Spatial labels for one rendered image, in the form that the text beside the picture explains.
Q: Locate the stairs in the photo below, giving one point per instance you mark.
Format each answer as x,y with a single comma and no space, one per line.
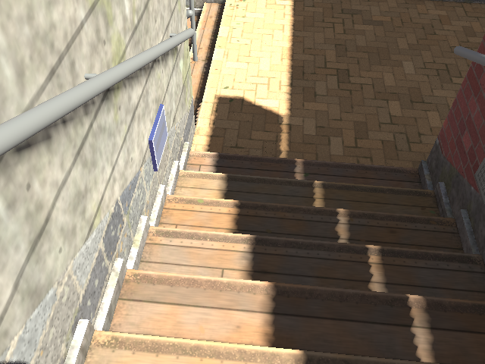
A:
207,28
267,260

